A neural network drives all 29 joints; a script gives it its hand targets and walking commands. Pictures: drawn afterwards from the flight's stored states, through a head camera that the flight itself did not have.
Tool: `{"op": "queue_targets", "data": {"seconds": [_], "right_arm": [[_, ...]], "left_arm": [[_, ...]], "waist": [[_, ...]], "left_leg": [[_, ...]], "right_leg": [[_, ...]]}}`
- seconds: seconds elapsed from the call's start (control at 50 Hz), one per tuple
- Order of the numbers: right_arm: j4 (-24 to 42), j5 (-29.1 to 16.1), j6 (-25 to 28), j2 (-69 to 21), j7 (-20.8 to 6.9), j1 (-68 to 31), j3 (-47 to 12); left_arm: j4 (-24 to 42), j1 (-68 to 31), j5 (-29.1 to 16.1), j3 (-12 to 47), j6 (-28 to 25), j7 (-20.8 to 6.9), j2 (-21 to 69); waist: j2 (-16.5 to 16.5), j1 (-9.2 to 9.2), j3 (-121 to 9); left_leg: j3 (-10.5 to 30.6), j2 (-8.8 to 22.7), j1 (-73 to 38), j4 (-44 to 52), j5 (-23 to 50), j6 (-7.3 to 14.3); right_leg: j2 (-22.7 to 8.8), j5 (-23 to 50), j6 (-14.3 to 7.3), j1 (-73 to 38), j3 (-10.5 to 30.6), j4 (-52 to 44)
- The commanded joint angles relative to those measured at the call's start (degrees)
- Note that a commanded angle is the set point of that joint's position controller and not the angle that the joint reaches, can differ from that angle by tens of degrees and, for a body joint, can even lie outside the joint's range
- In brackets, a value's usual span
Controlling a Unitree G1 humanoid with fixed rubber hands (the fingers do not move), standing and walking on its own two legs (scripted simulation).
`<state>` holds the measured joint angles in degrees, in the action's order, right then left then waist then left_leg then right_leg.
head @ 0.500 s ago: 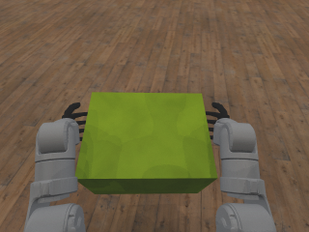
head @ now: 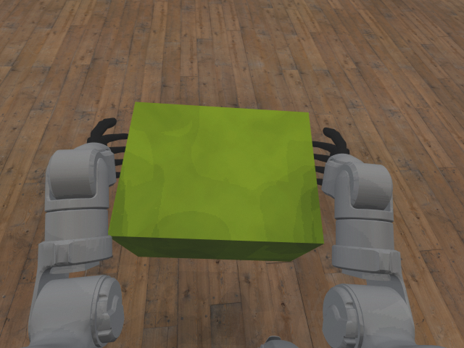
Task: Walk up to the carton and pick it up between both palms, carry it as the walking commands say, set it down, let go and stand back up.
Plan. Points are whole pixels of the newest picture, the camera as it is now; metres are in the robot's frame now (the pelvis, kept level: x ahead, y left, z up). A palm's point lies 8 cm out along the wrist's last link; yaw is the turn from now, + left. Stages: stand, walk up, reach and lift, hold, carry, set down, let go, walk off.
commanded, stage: carry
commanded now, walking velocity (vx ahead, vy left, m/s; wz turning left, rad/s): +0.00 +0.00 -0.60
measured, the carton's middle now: (219, 188) +0.39 +0.04 +0.02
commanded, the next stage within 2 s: none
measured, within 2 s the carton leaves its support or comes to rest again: neither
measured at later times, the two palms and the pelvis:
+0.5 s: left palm (195, 200) +0.34 +0.08 +0.07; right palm (443, 255) +0.26 -0.28 +0.09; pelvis -0.06 -0.03 -0.01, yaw -9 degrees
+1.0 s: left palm (150, 199) +0.30 +0.13 +0.13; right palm (437, 250) +0.25 -0.23 +0.14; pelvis -0.07 -0.02 +0.00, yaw -8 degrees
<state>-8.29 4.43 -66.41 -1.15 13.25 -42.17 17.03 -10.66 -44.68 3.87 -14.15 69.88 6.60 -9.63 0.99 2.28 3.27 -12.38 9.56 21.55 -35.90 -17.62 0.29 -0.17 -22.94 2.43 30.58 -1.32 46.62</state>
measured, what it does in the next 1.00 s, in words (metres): steps on the spot: right foot, then left foot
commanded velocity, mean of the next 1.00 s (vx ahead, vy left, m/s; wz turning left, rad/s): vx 0.00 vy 0.00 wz -0.04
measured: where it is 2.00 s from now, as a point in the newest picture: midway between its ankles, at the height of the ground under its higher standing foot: outside the picture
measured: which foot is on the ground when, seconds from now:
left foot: down 0.00-0.12, up 0.14-0.40, down 0.42-1.00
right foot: up 0.00-0.06, down 0.08-1.00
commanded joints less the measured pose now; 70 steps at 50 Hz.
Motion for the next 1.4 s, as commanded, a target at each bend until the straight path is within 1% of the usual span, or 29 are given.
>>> {"op": "queue_targets", "data": {"seconds": [0.0,0.04,0.08,0.1,0.14,0.16,0.22,0.34,0.38,0.42,0.44,0.46,0.54,0.58,0.62,0.7,0.78,0.88,0.92,1.0,1.04,1.06,1.1,1.18,1.2,1.24,1.28,1.34,1.38], "right_arm": [[5.2,-22.7,-1.1,-55.0,-25.1,-43.1,-32.2],[2.5,-20.2,-1.9,-54.5,-25.7,-37.7,-30.3],[3.1,-22.8,-2.5,-56.5,-26.1,-43.3,-32.7],[4.2,-24.3,-2.7,-57.2,-26.4,-43.9,-34.5],[2.7,-25.4,-2.6,-61.0,-27.0,-38.0,-34.9],[5.2,-26.8,-1.3,-61.9,-26.9,-42.1,-36.3],[12.6,-31.3,0.2,-61.0,-26.5,-55.7,-39.3],[3.9,-30.6,-1.6,-63.9,-28.2,-39.2,-36.5],[4.7,-31.7,-0.6,-62.6,-28.7,-43.1,-38.4],[5.1,-32.3,0.3,-58.3,-28.3,-49.4,-38.2],[7.1,-31.3,0.4,-60.4,-28.0,-49.5,-38.9],[1.5,-29.2,-0.9,-61.8,-28.3,-38.4,-37.1],[6.3,-28.5,-1.2,-59.2,-27.1,-45.0,-36.2],[5.7,-26.9,-1.3,-59.8,-26.6,-38.9,-33.8],[-1.0,-25.7,-2.1,-59.9,-27.5,-36.5,-32.2],[0.5,-27.2,-1.7,-59.3,-27.1,-48.7,-34.3],[-5.5,-24.0,-3.5,-62.5,-27.7,-32.3,-30.6],[-0.2,-26.7,-1.5,-56.9,-27.9,-53.8,-30.6],[-10.3,-23.6,-1.7,-59.0,-28.0,-44.4,-26.9],[-3.0,-25.9,-1.5,-63.7,-28.0,-45.4,-29.3],[-0.7,-25.4,-2.3,-63.1,-27.7,-38.5,-30.4],[3.2,-28.4,-0.8,-60.0,-27.4,-56.9,-32.1],[-2.3,-25.5,-0.3,-57.9,-27.1,-51.8,-28.6],[-15.5,-17.2,3.6,-59.1,-28.2,-39.6,-20.5],[-0.1,-25.0,3.2,-60.2,-27.3,-49.2,-29.3],[6.9,-26.1,1.2,-65.8,-27.0,-36.5,-33.2],[12.8,-29.1,1.4,-62.2,-25.9,-47.2,-36.3],[6.1,-23.8,1.6,-58.2,-26.0,-39.0,-33.2],[3.0,-24.3,1.3,-58.2,-26.6,-36.7,-33.7]], "left_arm": [[4.0,-42.7,-28.2,35.0,-1.7,-19.1,71.6],[0.7,-37.8,-27.0,33.5,-1.1,-19.8,73.2],[-3.3,-35.1,-25.8,30.3,-1.3,-19.8,71.9],[-4.7,-31.9,-23.9,28.5,-1.5,-19.5,70.5],[2.3,-29.8,-23.4,28.9,-1.8,-19.3,71.7],[8.2,-38.5,-26.0,31.5,-3.0,-19.2,72.5],[15.3,-47.5,-27.9,33.1,-4.1,-18.6,70.2],[15.4,-34.0,-21.4,31.2,-3.4,-16.5,67.2],[16.2,-39.3,-22.4,34.6,-4.4,-15.9,66.7],[14.8,-44.4,-23.0,34.8,-4.6,-15.6,63.0],[16.5,-45.2,-25.1,36.1,-4.5,-15.9,66.0],[15.9,-38.7,-24.6,35.6,-3.6,-16.7,66.5],[10.0,-43.0,-26.8,35.2,-3.4,-18.4,68.6],[11.0,-38.2,-27.5,37.2,-2.7,-18.9,70.5],[6.2,-36.9,-25.4,34.3,-2.3,-19.3,68.3],[2.2,-43.5,-27.3,33.8,-2.6,-19.9,68.9],[2.2,-32.8,-25.1,31.0,-1.4,-20.3,70.2],[-3.2,-45.9,-26.8,30.0,-2.3,-20.0,70.8],[-3.1,-44.9,-25.5,28.1,-3.0,-20.0,69.5],[3.4,-43.1,-26.3,28.8,-3.4,-20.1,71.0],[1.7,-33.7,-25.3,28.6,-2.3,-19.9,73.1],[1.0,-48.4,-28.2,30.6,-3.2,-19.9,71.8],[-2.7,-44.8,-26.2,27.5,-4.0,-19.7,70.3],[-3.7,-42.8,-19.8,22.8,-8.7,-19.6,68.1],[7.8,-49.1,-26.7,29.3,-8.1,-19.7,68.3],[12.1,-34.0,-27.0,32.3,-5.8,-19.8,74.5],[13.1,-39.2,-28.3,34.0,-5.7,-19.1,72.1],[7.3,-33.0,-23.5,31.4,-5.5,-18.5,69.3],[7.4,-33.2,-23.3,31.6,-6.0,-18.7,67.5]], "waist": [[-12.9,-3.4,-36.0],[-11.2,-2.39,-37.0],[16.5,-1.73,-36.7],[17.1,-1.28,-37.0],[10.3,-1.52,-34.6],[8.1,-1.26,-39.5],[10.5,-1.28,-39.6],[5.4,-2.11,-40.2],[-1.2,-2.81,-42.1],[-12.4,-2.78,-43.9],[-10.8,-2.31,-41.5],[-9.1,-2.26,-40.4],[5.4,-3.26,-38.2],[-1.9,-3.34,-38.7],[-3.4,-2.81,-32.5],[-1.3,-2.52,-30.7],[1.3,-2.23,-28.8],[-7.7,-2.08,-28.2],[-6.5,-1.98,-27.8],[2.8,-2.33,-33.2],[1.9,-2.21,-32.9],[-1.6,-2.34,-29.4],[-3.8,-2.5,-32.2],[-4.2,-2.34,-33.5],[-1.6,-2.45,-35.3],[0.6,-2.69,-37.6],[2.8,-2.68,-38.4],[-0.3,-2.47,-41.9],[-0.2,-2.43,-40.2]], "left_leg": [[3.5,8.4,-22.2,-4.9,42.4,0.3],[2.6,5.5,-11.1,-10.9,29.8,-4.3],[4.6,-4.1,11.5,-17.7,-16.3,-7.1],[8.7,-4.1,14.3,-20.7,-17.0,-6.8],[7.7,-4.7,16.4,-23.7,-16.3,-7.7],[7.5,-4.6,17.0,-19.0,-13.5,-7.0],[9.2,-7.0,14.1,-18.2,-9.4,-6.4],[6.7,-10.0,-3.4,0.0,-3.6,-3.3],[10.3,-5.6,-15.8,11.0,6.3,0.1],[24.6,8.6,-25.4,6.7,38.9,8.2],[20.5,8.0,-19.5,4.6,33.8,9.8],[18.5,6.0,-17.4,3.7,29.7,8.4],[13.2,-1.8,-5.9,3.4,2.0,2.5],[13.1,-3.3,-9.5,5.3,0.9,2.6],[13.8,-2.4,-9.6,8.0,-3.7,2.5],[12.5,-2.8,-10.1,5.6,-1.5,2.5],[13.8,-3.6,-7.3,7.4,-5.9,2.5],[19.7,0.5,-3.6,16.8,-10.6,3.6],[19.9,0.5,0.3,17.6,-14.9,4.5],[14.8,-3.3,-5.7,8.3,-0.4,3.5],[14.9,-4.9,-7.3,7.7,-3.9,3.4],[16.0,-2.9,-7.4,11.6,-6.1,3.2],[20.2,1.3,-10.2,14.6,0.7,5.2],[16.4,-0.5,-7.7,11.5,1.3,4.7],[17.9,-0.8,-8.0,10.9,3.3,4.4],[14.2,-3.6,-8.7,5.6,8.7,3.0],[12.7,-5.3,-9.8,2.2,11.2,2.3],[11.8,-4.3,-9.9,2.5,15.2,2.8],[14.8,-2.3,-13.2,4.4,19.7,4.2]], "right_leg": [[0.7,11.4,-0.4,-12.2,-4.5,-21.1],[-5.9,27.9,-3.8,-21.4,4.8,-19.0],[-17.6,74.7,-10.4,-35.0,22.0,-13.3],[-16.1,76.8,-12.2,-37.9,22.1,-12.4],[-12.9,72.7,-8.4,-38.9,14.0,-12.9],[-13.0,69.9,-9.5,-42.9,11.4,-10.8],[-12.8,53.4,-9.8,-38.7,13.4,-15.4],[-10.6,29.2,-10.6,-26.6,11.9,-17.5],[-7.0,20.7,-6.7,-18.5,9.2,-13.5],[1.0,4.1,-3.8,-8.4,4.6,-6.4],[0.3,-2.9,-3.9,-11.0,1.4,-7.8],[-0.5,0.3,-5.2,-13.7,2.3,-13.0],[-6.3,15.9,-8.1,-21.8,13.4,-17.6],[-7.5,13.9,-8.1,-18.4,12.1,-18.5],[-6.3,7.0,-6.6,-12.1,10.2,-21.2],[-5.4,9.7,-5.5,-10.3,10.8,-24.0],[-4.8,1.4,-5.7,-10.4,10.7,-25.4],[-2.6,7.5,-4.0,-10.4,4.8,-17.8],[-2.5,9.1,-3.9,-15.1,4.4,-17.4],[-5.6,14.8,-5.0,-16.8,7.8,-21.5],[-6.3,6.4,-5.4,-12.4,9.6,-23.3],[-5.0,1.5,-4.8,-8.1,8.1,-22.8],[-3.5,12.8,-4.1,-10.1,4.7,-15.7],[-4.6,17.4,-4.6,-15.1,4.8,-17.3],[-4.7,17.8,-5.3,-15.5,6.4,-17.4],[-7.1,24.9,-6.2,-19.8,7.4,-18.2],[-8.4,38.3,-6.9,-21.5,8.4,-17.3],[-8.8,40.5,-7.1,-22.3,6.9,-14.6],[-6.4,29.1,-6.0,-17.9,5.7,-13.0]]}}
